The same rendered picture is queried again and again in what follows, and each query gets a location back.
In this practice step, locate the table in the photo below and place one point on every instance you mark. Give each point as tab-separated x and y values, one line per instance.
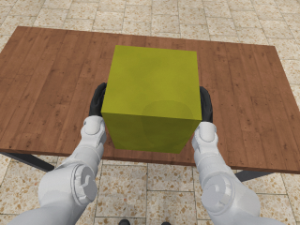
49	76

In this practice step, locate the left robot hand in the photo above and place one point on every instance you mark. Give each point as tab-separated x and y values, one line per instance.
97	100

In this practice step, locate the robot right upper arm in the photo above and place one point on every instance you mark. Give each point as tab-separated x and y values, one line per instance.
228	202

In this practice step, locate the robot left forearm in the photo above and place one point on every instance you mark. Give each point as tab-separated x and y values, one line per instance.
90	150

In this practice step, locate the carton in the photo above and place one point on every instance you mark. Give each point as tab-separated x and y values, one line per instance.
152	100

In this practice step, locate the robot right forearm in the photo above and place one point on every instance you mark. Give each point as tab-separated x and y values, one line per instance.
208	160

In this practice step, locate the robot left upper arm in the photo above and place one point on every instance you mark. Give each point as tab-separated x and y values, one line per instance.
63	196

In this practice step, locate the right robot hand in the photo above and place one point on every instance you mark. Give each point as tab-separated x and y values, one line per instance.
206	105

